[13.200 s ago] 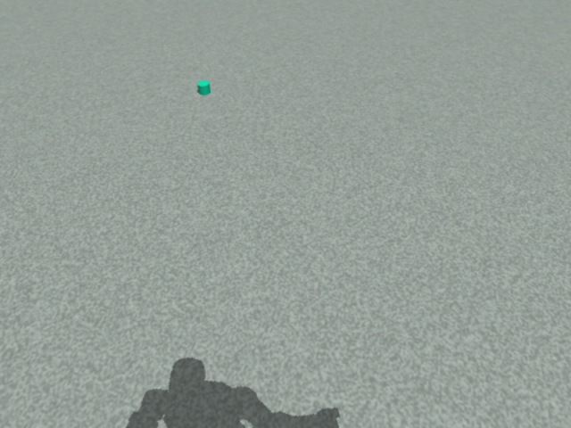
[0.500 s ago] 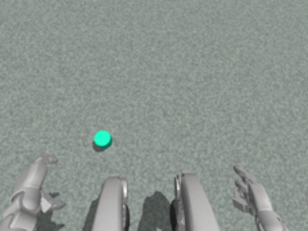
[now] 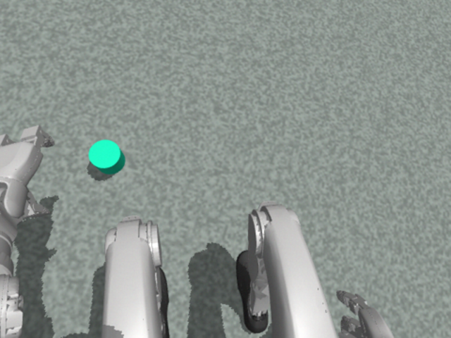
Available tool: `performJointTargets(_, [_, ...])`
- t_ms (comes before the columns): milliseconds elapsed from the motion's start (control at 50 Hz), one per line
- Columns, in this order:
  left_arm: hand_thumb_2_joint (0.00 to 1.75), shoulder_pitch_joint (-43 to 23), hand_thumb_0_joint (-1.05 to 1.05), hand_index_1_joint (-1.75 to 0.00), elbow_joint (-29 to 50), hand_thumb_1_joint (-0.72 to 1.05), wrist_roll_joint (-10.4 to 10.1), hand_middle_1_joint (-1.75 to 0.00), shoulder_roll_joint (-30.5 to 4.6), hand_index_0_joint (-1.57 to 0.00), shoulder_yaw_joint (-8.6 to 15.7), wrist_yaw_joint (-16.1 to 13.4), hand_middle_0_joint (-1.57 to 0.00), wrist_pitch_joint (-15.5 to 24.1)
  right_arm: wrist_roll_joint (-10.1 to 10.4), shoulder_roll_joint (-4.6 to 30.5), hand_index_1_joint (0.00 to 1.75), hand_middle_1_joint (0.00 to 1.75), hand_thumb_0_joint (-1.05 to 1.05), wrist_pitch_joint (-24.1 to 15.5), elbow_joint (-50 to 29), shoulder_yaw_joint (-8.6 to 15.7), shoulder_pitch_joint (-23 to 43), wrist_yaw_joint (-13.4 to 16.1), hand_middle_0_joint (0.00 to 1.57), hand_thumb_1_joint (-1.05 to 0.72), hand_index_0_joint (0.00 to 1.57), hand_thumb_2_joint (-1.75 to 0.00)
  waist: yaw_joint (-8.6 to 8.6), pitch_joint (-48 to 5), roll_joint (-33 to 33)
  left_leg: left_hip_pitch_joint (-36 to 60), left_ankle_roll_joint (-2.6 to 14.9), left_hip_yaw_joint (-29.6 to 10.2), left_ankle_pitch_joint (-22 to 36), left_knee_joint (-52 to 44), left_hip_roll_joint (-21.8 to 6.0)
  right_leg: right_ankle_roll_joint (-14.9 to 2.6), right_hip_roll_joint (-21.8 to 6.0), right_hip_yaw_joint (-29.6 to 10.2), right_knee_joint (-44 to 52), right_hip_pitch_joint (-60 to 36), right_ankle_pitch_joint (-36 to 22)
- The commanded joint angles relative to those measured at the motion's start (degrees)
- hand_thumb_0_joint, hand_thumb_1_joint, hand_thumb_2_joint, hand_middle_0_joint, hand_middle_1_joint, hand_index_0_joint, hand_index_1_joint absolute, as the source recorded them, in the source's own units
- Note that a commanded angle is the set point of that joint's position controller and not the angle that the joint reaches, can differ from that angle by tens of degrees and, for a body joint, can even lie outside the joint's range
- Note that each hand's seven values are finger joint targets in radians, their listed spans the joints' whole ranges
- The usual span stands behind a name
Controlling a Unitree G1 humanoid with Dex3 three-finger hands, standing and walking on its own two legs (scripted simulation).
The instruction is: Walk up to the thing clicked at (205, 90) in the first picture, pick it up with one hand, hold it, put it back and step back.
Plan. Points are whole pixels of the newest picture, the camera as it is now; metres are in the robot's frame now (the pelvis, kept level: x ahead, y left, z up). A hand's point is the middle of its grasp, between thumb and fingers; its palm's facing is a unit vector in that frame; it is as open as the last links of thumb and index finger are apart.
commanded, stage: rise first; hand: left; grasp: from above
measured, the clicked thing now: (107, 157) +0.52 +0.25 -0.37
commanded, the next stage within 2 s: approach in 1.10 s
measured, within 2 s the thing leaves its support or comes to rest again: neither
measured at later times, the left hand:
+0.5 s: hand (51, 164) +0.45 +0.31 -0.20, palm faces -0.45 -0.03 -0.89, open 14.0 cm
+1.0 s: hand (63, 159) +0.48 +0.31 -0.24, palm faces -0.45 -0.05 -0.89, open 14.2 cm
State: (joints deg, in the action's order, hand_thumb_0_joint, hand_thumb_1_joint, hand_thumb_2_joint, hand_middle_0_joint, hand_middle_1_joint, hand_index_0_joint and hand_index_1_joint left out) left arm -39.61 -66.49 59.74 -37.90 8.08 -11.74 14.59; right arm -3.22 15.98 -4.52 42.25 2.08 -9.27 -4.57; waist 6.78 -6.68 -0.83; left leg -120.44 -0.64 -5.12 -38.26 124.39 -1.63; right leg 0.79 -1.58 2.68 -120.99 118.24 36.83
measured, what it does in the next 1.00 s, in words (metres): lowers itself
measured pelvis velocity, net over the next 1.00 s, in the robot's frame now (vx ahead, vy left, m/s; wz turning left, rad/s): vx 0.01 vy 0.00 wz -0.05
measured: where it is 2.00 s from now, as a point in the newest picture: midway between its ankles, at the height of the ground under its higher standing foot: (206, 313)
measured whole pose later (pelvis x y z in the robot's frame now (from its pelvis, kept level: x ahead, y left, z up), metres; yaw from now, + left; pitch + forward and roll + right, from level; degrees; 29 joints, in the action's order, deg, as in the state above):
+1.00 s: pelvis +0.01 +0.00 -0.07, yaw -3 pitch +35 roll -8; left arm -53.9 -82.4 74.0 -47.0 9.4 -22.4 15.9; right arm -9.9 16.7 -1.8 42.7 -3.0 -8.1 -8.4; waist 13.6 -1.4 1.0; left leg -132.2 -0.4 -7.7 -41.0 137.8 -1.2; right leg 1.8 -0.9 3.9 -132.4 128.9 38.7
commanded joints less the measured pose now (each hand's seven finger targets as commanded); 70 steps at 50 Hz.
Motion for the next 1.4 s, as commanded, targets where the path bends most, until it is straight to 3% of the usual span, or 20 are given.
performJointTargets(0, [1.02,-17.0,0.0,-1.0,4.0,-0.54,3.7,-1.0,-18.6,-0.07,2.8,-4.3,-0.07,1.2,-0.8,12.2,0.3,0.3,0.0,0.1,-2.8,3.6,-8.0,0.3,0.2,-0.89,0.2,-0.9,0.16,-34.3,-9.7,25.4,1.96,2.6,3.8,-13.6,2.1,-2.89,1.8,3.5,11.5,-14.0,-3.3])
performJointTargets(80, [1.02,-21.8,0.0,-0.98,2.6,-0.54,6.5,-0.97,-19.4,-0.07,2.1,-6.1,-0.08,1.9,-1.7,12.6,0.3,0.3,0.0,0.9,-1.9,3.1,-9.0,-0.4,0.2,-0.9,0.2,-0.9,1.62,-34.4,-11.2,24.7,1.95,1.9,3.7,-11.9,2.1,-2.84,1.8,4.2,9.2,-11.4,-3.8])
performJointTargets(100, [1.01,-22.6,0.0,-0.97,3.1,-0.53,7.4,-0.96,-21.2,-0.08,2.9,-6.6,-0.09,2.2,-1.9,12.8,0.3,0.3,0.0,1.2,-1.5,3.1,-9.3,-0.5,0.2,-0.9,0.2,-0.9,1.24,-35.2,-11.7,24.7,2.03,2.4,5.0,-10.9,2.3,-2.89,1.8,4.0,8.8,-11.8,-4.8])
performJointTargets(160, [1.0,-23.4,0.0,-0.96,0.8,-0.52,8.9,-0.95,-19.9,-0.09,1.8,-7.4,-0.1,2.0,-2.7,12.8,0.3,0.3,0.0,1.6,-1.2,2.9,-9.7,-0.9,0.2,-0.9,0.2,-0.9,2.37,-35.4,-12.1,24.1,2.15,2.7,6.9,-9.2,2.3,-2.77,1.9,4.2,7.9,-11.3,-6.5])
performJointTargets(260, [1.0,-26.6,0.0,-0.97,0.0,-0.52,11.9,-0.97,-22.4,-0.08,2.5,-9.0,-0.09,2.2,-3.6,13.2,0.3,0.3,0.0,2.3,-0.4,2.6,-10.0,-1.4,0.2,-0.9,0.2,-0.9,2.65,-36.0,-14.4,24.2,1.95,2.1,7.1,-8.1,2.2,-2.82,1.9,4.9,5.7,-9.1,-6.6])
performJointTargets(300, [0.98,-25.7,0.0,-0.96,-3.4,-0.51,12.6,-0.96,-20.9,-0.1,1.3,-9.4,-0.1,2.1,-3.9,13.2,0.3,0.3,0.0,2.5,-0.4,2.3,-9.8,-1.7,0.2,-0.91,0.2,-0.9,3.39,-34.6,-13.7,23.2,2.14,2.3,6.9,-7.5,2.3,-2.72,1.9,4.9,5.5,-8.6,-6.7])
performJointTargets(400, [0.98,-27.3,0.0,-0.96,-4.9,-0.51,14.3,-0.96,-22.7,-0.1,1.8,-10.4,-0.1,2.3,-4.8,13.5,0.3,0.3,0.0,2.8,0.2,1.7,-9.9,-2.0,0.2,-0.91,0.2,-0.9,3.98,-35.3,-14.4,22.9,2.29,2.3,8.7,-5.6,2.3,-2.45,2.0,5.1,4.2,-8.2,-8.2])
performJointTargets(420, [0.98,-30.3,0.0,-0.96,-2.1,-0.51,14.0,-0.96,-24.2,-0.1,2.7,-10.7,-0.1,2.8,-4.7,13.6,0.3,0.3,0.0,2.8,0.2,2.0,-10.2,-1.9,0.2,-0.91,0.2,-0.9,4.29,-35.9,-13.4,22.0,2.39,2.3,8.0,-5.0,2.2,-2.64,2.2,5.1,4.2,-8.1,-7.9])
performJointTargets(480, [1.0,-28.3,0.0,-0.98,-6.9,-0.54,13.8,-0.98,-22.0,-0.08,1.9,-11.4,-0.08,2.3,-5.4,13.5,0.3,0.3,0.0,2.7,0.2,1.0,-10.4,-2.1,0.2,-0.91,0.2,-0.9,5.04,-33.8,-12.5,20.7,2.58,2.5,7.9,-4.4,2.4,-2.31,2.1,5.3,4.1,-8.2,-8.0])
performJointTargets(520, [1.02,-30.5,0.0,-0.99,-6.2,-0.55,14.0,-0.99,-23.8,-0.07,2.6,-12.0,-0.07,2.5,-5.4,13.9,0.3,0.3,0.0,2.7,0.4,1.0,-10.4,-2.1,0.2,-0.9,0.2,-0.9,5.22,-35.5,-13.5,21.2,2.51,2.4,8.7,-3.6,2.2,-2.35,2.2,5.3,3.3,-8.0,-8.8])
performJointTargets(620, [1.01,-31.3,0.0,-1.01,-7.0,-0.56,13.9,-1.01,-24.1,-0.06,2.6,-12.7,-0.06,2.1,-6.0,14.0,0.3,0.3,0.0,2.5,0.5,0.4,-10.9,-2.4,0.2,-0.91,0.2,-0.9,6.01,-35.3,-14.8,20.9,2.37,2.2,10.2,-2.9,2.1,-2.26,2.2,5.6,2.2,-8.0,-10.2])
performJointTargets(820, [1.04,-30.0,0.0,-1.03,-8.0,-0.58,13.5,-1.02,-25.7,-0.05,3.3,-12.9,-0.06,1.3,-6.5,14.6,0.3,0.3,0.0,2.5,0.1,-0.5,-11.2,-2.7,0.2,-0.91,0.2,-0.9,5.92,-35.5,-14.4,19.4,2.4,2.5,10.6,-1.3,2.0,-2.36,2.5,5.6,1.7,-9.3,-11.2])
performJointTargets(920, [1.03,-30.4,0.0,-1.02,-7.9,-0.58,13.3,-1.02,-25.7,-0.05,3.1,-12.8,-0.06,0.9,-6.7,14.8,0.3,0.3,0.0,2.4,0.2,-0.9,-11.7,-3.0,0.2,-0.91,0.2,-0.9,7.02,-34.4,-14.6,18.3,2.53,2.5,10.9,-0.3,1.9,-2.17,2.5,5.7,1.7,-9.7,-11.9])
performJointTargets(960, [1.03,-30.1,0.0,-1.02,-7.3,-0.58,12.9,-1.02,-26.5,-0.06,3.5,-12.9,-0.06,1.2,-6.7,14.7,0.3,0.3,0.0,2.5,0.2,-0.8,-11.3,-2.9,0.2,-0.91,0.2,-0.9,6.29,-36.2,-14.6,17.3,2.64,2.9,11.0,0.2,2.0,-2.15,2.8,5.4,1.4,-11.3,-12.4])
performJointTargets(1120, [1.01,-31.4,0.0,-1.02,-8.6,-0.56,13.3,-1.02,-25.8,-0.06,3.0,-13.4,-0.06,1.3,-6.8,15.3,0.3,0.3,0.0,2.3,0.1,-1.1,-11.0,-3.1,0.2,-0.9,0.2,-0.9,7.55,-33.2,-16.5,18.4,2.25,1.9,10.1,-0.4,1.8,-2.33,2.8,6.4,0.6,-7.3,-11.0])
performJointTargets(1180, [1.1,-31.8,0.0,-1.02,-9.2,-0.61,13.4,-0.97,-25.2,-0.03,2.0,-13.3,-0.07,1.2,-6.8,15.2,0.3,0.3,0.0,2.0,0.2,-1.5,-11.3,-3.3,0.2,-0.91,0.2,-0.9,8.28,-32.2,-16.3,17.6,2.32,1.8,9.5,-0.1,1.8,-2.34,2.8,6.5,0.6,-7.3,-10.7])
performJointTargets(1220, [1.0,-31.1,0.0,-1.04,-10.5,-0.56,13.3,-1.04,-23.9,-0.06,1.1,-13.3,-0.06,1.1,-6.5,15.0,0.3,0.3,0.0,1.8,0.2,-1.5,-11.2,-3.3,0.2,-0.91,0.2,-0.9,8.11,-32.0,-15.5,16.5,2.46,2.2,9.0,0.4,1.9,-2.42,3.0,6.3,0.9,-7.7,-10.6])
performJointTargets(1260, [0.99,-33.1,0.0,-1.05,-9.4,-0.54,13.3,-1.06,-21.3,-0.07,-0.9,-13.4,-0.06,1.3,-6.9,15.1,0.3,0.3,0.0,1.6,0.2,-1.7,-12.0,-3.5,0.2,-0.91,0.2,-0.9,10.1,-32.1,-15.2,16.7,2.62,2.1,9.1,0.9,1.9,-2.07,3.0,6.5,1.3,-8.4,-11.1])
performJointTargets(1320, [0.99,-36.7,0.0,-1.05,-7.9,-0.54,13.2,-1.07,-20.4,-0.07,-1.9,-14.0,-0.06,1.1,-6.6,15.6,0.3,0.3,0.0,1.1,0.5,-1.4,-12.7,-3.5,0.2,-0.91,0.2,-0.9,10.8,-32.8,-17.6,18.8,2.18,1.3,8.9,0.1,1.6,-2.32,3.0,7.1,0.4,-6.0,-10.8])
performJointTargets(1380, [0.99,-41.5,0.0,-1.06,-7.9,-0.55,13.6,-1.07,-15.5,-0.07,-5.1,-15.1,-0.06,0.0,-6.5,15.5,0.3,0.3,0.0,0.6,0.6,-1.6,-13.1,-3.5,0.2,-0.91,0.2,-0.9,13.28,-32.8,-19.0,20.0,1.93,0.7,8.5,-0.1,1.3,-2.4,3.1,7.8,0.3,-4.4,-11.1])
